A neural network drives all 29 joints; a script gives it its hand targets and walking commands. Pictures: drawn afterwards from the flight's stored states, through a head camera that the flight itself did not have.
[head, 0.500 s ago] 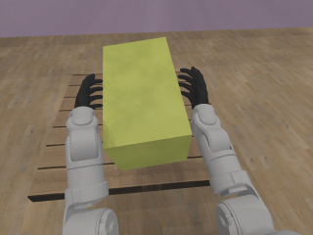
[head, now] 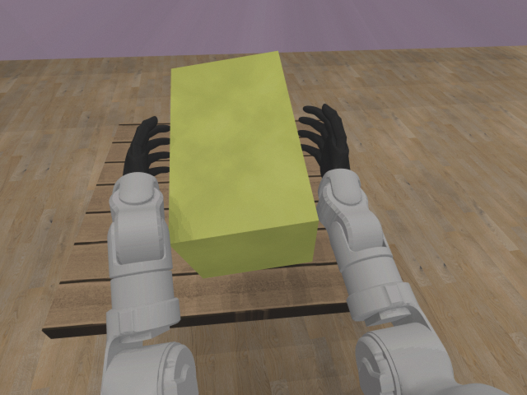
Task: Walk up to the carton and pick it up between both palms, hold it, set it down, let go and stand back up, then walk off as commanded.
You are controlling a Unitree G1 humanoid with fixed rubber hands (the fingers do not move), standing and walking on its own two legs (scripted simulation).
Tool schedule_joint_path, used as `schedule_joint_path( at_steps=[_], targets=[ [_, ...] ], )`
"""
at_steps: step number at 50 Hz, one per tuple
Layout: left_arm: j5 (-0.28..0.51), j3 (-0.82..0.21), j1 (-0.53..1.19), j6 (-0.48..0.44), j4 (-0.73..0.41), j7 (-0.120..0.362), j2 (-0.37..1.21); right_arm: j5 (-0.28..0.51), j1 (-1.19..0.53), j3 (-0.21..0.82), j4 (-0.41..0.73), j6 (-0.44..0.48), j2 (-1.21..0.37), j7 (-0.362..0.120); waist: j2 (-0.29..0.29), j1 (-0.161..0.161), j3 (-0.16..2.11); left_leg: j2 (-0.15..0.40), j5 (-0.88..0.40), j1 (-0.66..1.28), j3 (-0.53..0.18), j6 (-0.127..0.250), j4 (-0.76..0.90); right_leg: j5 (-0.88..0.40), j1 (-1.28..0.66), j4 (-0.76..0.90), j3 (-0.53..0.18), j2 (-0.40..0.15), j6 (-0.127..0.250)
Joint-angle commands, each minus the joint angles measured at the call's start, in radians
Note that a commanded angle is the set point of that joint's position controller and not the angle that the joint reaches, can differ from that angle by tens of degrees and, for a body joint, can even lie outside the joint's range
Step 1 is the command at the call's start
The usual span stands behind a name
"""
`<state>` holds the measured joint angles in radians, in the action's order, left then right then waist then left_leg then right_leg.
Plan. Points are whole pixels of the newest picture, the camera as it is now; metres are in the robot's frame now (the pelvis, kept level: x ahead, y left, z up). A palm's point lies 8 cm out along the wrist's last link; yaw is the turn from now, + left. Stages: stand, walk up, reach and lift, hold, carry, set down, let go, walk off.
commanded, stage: hold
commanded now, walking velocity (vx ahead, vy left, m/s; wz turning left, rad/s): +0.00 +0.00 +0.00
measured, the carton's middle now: (240, 164) +0.42 -0.01 +0.15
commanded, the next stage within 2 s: none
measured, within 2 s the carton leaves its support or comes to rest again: neither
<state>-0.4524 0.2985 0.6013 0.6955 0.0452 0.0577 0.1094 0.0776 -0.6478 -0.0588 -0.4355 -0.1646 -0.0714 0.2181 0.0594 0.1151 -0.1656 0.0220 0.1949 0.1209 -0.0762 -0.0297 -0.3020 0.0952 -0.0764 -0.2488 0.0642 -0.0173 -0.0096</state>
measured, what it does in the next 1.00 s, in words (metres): stands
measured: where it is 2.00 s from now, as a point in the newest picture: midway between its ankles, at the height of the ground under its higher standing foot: outside the picture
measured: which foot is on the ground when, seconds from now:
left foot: down 0.00-1.00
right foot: down 0.00-1.00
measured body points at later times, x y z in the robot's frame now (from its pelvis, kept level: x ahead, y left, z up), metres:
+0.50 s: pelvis +0.00 +0.00 +0.00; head -0.02 +0.03 +0.45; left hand +0.38 +0.14 +0.18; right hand +0.37 -0.13 +0.19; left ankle +0.00 +0.14 -0.75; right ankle +0.05 -0.12 -0.75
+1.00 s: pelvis +0.00 +0.00 +0.00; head -0.02 +0.02 +0.45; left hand +0.37 +0.14 +0.18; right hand +0.37 -0.13 +0.19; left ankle +0.00 +0.14 -0.75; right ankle +0.05 -0.12 -0.75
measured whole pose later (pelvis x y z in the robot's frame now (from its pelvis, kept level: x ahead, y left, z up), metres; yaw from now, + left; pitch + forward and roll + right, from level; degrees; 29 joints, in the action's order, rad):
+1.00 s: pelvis +0.00 +0.00 +0.00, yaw +0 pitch -13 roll -1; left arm -0.44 0.29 0.57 0.71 0.01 0.06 0.10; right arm 0.09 -0.63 -0.03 -0.42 -0.16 -0.07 0.23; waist 0.07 0.10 -0.18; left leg 0.02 0.19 0.12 -0.08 -0.03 -0.30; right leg 0.09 -0.08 -0.24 0.07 -0.02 -0.01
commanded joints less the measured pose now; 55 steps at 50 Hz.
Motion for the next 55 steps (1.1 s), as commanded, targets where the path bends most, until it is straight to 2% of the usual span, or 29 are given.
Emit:
schedule_joint_path(
  at_steps=[1,5,6,8,10,11,13,14,16,21,24,25,28,29,30,33,34,36,37,38,40,41,42,44,46,49,50,54,55],
  targets=[
    [0.109,-0.304,0.456,-0.020,-0.051,0.194,0.364,0.052,-0.504,0.368,0.117,-0.017,-0.391,-0.120,-0.033,-0.037,0.297,-0.073,-0.179,-0.134,0.165,0.020,0.072,-0.074,-0.228,-0.005,0.078,0.037,-0.040],
    [0.126,-0.333,0.493,-0.033,-0.107,0.184,0.378,0.060,-0.486,0.385,0.124,-0.004,-0.402,-0.128,-0.052,-0.040,0.312,-0.066,-0.213,-0.124,0.165,0.006,0.073,-0.085,-0.238,-0.007,0.087,0.054,-0.024],
    [0.144,-0.349,0.524,-0.039,-0.077,0.184,0.387,0.057,-0.538,0.376,0.131,0.003,-0.416,-0.126,-0.046,-0.032,0.335,-0.070,-0.196,-0.128,0.161,0.003,0.072,-0.064,-0.236,-0.009,0.090,0.058,-0.025],
    [0.187,-0.409,0.512,-0.061,-0.143,0.173,0.431,0.076,-0.537,0.408,0.227,0.027,-0.434,-0.123,-0.049,-0.002,0.419,-0.058,-0.332,-0.067,0.144,-0.012,0.032,-0.163,-0.236,-0.014,0.081,0.062,-0.022],
    [0.185,-0.418,0.482,-0.062,-0.151,0.169,0.412,0.076,-0.489,0.409,0.204,0.024,-0.435,-0.112,-0.055,0.006,0.445,-0.065,-0.363,-0.042,0.145,-0.021,0.016,-0.201,-0.263,-0.012,0.081,0.061,-0.028],
    [0.182,-0.428,0.476,-0.065,-0.125,0.169,0.396,0.050,-0.482,0.405,0.193,0.022,-0.417,-0.109,-0.058,0.021,0.400,-0.067,-0.320,-0.064,0.142,-0.016,0.021,-0.178,-0.237,-0.005,0.082,0.055,-0.027],
    [0.160,-0.394,0.471,-0.044,-0.081,0.176,0.382,0.044,-0.441,0.362,0.099,-0.009,-0.401,-0.117,-0.061,0.015,0.310,-0.063,-0.229,-0.088,0.144,-0.012,0.054,-0.102,-0.202,0.005,0.078,0.051,-0.023],
    [0.150,-0.375,0.470,-0.036,-0.055,0.180,0.380,0.038,-0.470,0.373,0.124,-0.008,-0.386,-0.122,-0.037,-0.001,0.309,-0.064,-0.192,-0.104,0.147,-0.005,0.072,-0.059,-0.209,0.013,0.086,0.056,-0.018],
    [0.167,-0.386,0.516,-0.046,-0.131,0.183,0.374,0.046,-0.457,0.367,0.139,-0.011,-0.400,-0.119,-0.051,0.007,0.326,-0.068,-0.183,-0.117,0.152,-0.001,0.070,-0.082,-0.224,-0.004,0.085,0.042,-0.030],
    [0.189,-0.441,0.478,-0.046,-0.166,0.174,0.416,0.072,-0.489,0.408,0.225,0.010,-0.416,-0.112,-0.077,0.015,0.407,-0.062,-0.319,-0.058,0.142,-0.023,0.032,-0.164,-0.245,-0.011,0.083,0.054,-0.023],
    [0.158,-0.421,0.525,-0.047,-0.119,0.175,0.387,0.044,-0.453,0.369,0.132,0.004,-0.409,-0.113,-0.110,0.024,0.297,-0.066,-0.275,-0.078,0.154,-0.032,0.044,-0.109,-0.203,-0.001,0.082,0.048,-0.022],
    [0.172,-0.442,0.471,-0.046,-0.162,0.173,0.410,0.064,-0.446,0.380,0.176,0.009,-0.403,-0.116,-0.106,0.029,0.354,-0.064,-0.334,-0.056,0.142,-0.033,0.030,-0.144,-0.212,-0.010,0.088,0.061,-0.021],
    [0.137,-0.395,0.467,-0.029,-0.122,0.172,0.403,0.066,-0.464,0.372,0.137,-0.006,-0.385,-0.129,-0.100,-0.019,0.317,-0.060,-0.259,-0.097,0.152,-0.022,0.057,-0.072,-0.215,-0.001,0.083,0.058,-0.011],
    [0.131,-0.374,0.465,-0.016,-0.085,0.174,0.392,0.054,-0.462,0.331,0.087,-0.017,-0.353,-0.136,-0.101,0.003,0.270,-0.053,-0.237,-0.115,0.142,-0.025,0.070,-0.037,-0.224,0.008,0.085,0.063,-0.006],
    [0.117,-0.358,0.462,-0.014,-0.065,0.178,0.377,0.061,-0.496,0.354,0.128,-0.008,-0.367,-0.136,-0.082,-0.028,0.278,-0.060,-0.163,-0.137,0.156,-0.007,0.078,-0.009,-0.209,0.010,0.081,0.056,-0.008],
    [0.114,-0.322,0.477,-0.023,-0.033,0.178,0.367,0.032,-0.513,0.342,0.098,-0.012,-0.359,-0.140,-0.027,-0.028,0.230,-0.060,-0.105,-0.163,0.157,0.000,0.102,0.040,-0.192,0.019,0.088,0.054,-0.013],
    [0.126,-0.336,0.459,-0.023,-0.066,0.180,0.372,0.043,-0.531,0.370,0.163,0.008,-0.411,-0.137,-0.030,-0.049,0.306,-0.067,-0.173,-0.144,0.168,0.009,0.074,-0.047,-0.217,0.002,0.083,0.052,-0.021],
    [0.147,-0.368,0.491,-0.041,-0.089,0.180,0.401,0.052,-0.512,0.356,0.136,0.013,-0.394,-0.134,-0.045,-0.015,0.315,-0.059,-0.235,-0.106,0.151,-0.008,0.066,-0.076,-0.210,-0.006,0.089,0.061,-0.018],
    [0.155,-0.365,0.496,-0.049,-0.099,0.176,0.405,0.049,-0.543,0.386,0.191,0.031,-0.423,-0.132,-0.011,-0.031,0.374,-0.065,-0.241,-0.098,0.160,0.002,0.055,-0.091,-0.234,-0.007,0.090,0.062,-0.024],
    [0.148,-0.364,0.492,-0.056,-0.086,0.170,0.391,0.048,-0.499,0.378,0.126,0.015,-0.435,-0.132,-0.036,-0.025,0.345,-0.063,-0.229,-0.108,0.152,-0.001,0.063,-0.092,-0.228,0.007,0.079,0.053,-0.022],
    [0.170,-0.382,0.519,-0.058,-0.111,0.173,0.388,0.042,-0.501,0.383,0.158,0.021,-0.431,-0.126,-0.032,0.002,0.381,-0.068,-0.244,-0.091,0.155,0.002,0.054,-0.133,-0.238,-0.008,0.083,0.053,-0.030],
    [0.160,-0.366,0.492,-0.065,-0.125,0.174,0.381,0.040,-0.473,0.403,0.166,0.023,-0.443,-0.125,-0.023,-0.020,0.391,-0.071,-0.252,-0.076,0.165,0.015,0.052,-0.158,-0.244,-0.002,0.076,0.045,-0.033],
    [0.172,-0.379,0.513,-0.073,-0.136,0.171,0.370,0.051,-0.501,0.391,0.167,0.027,-0.430,-0.122,-0.024,-0.011,0.427,-0.067,-0.250,-0.082,0.155,0.009,0.051,-0.147,-0.253,-0.012,0.080,0.051,-0.030],
    [0.190,-0.423,0.494,-0.070,-0.159,0.166,0.393,0.060,-0.465,0.397,0.191,0.024,-0.420,-0.115,-0.067,0.015,0.453,-0.071,-0.290,-0.064,0.146,-0.007,0.033,-0.187,-0.257,-0.020,0.080,0.052,-0.028],
    [0.173,-0.421,0.522,-0.060,-0.116,0.169,0.383,0.039,-0.454,0.367,0.131,0.012,-0.395,-0.117,-0.085,0.026,0.362,-0.071,-0.216,-0.092,0.147,-0.016,0.048,-0.102,-0.217,-0.003,0.083,0.047,-0.022],
    [0.169,-0.423,0.502,-0.052,-0.137,0.171,0.382,0.050,-0.474,0.387,0.178,0.010,-0.414,-0.116,-0.089,0.006,0.372,-0.067,-0.235,-0.103,0.157,-0.012,0.048,-0.130,-0.252,-0.011,0.079,0.043,-0.023],
    [0.140,-0.380,0.508,-0.040,-0.065,0.176,0.370,0.040,-0.495,0.346,0.090,-0.004,-0.392,-0.120,-0.090,0.000,0.277,-0.072,-0.153,-0.130,0.156,-0.011,0.072,-0.043,-0.206,0.012,0.084,0.042,-0.029],
    [0.153,-0.392,0.523,-0.046,-0.118,0.183,0.382,0.048,-0.499,0.381,0.174,0.005,-0.418,-0.114,-0.077,0.003,0.343,-0.071,-0.191,-0.118,0.155,0.002,0.056,-0.110,-0.235,-0.008,0.076,0.032,-0.031],
    [0.130,-0.354,0.485,-0.036,-0.068,0.181,0.369,0.045,-0.497,0.364,0.113,-0.006,-0.395,-0.122,-0.054,-0.013,0.279,-0.076,-0.147,-0.135,0.155,0.009,0.077,-0.048,-0.210,0.007,0.077,0.035,-0.035]
  ],
)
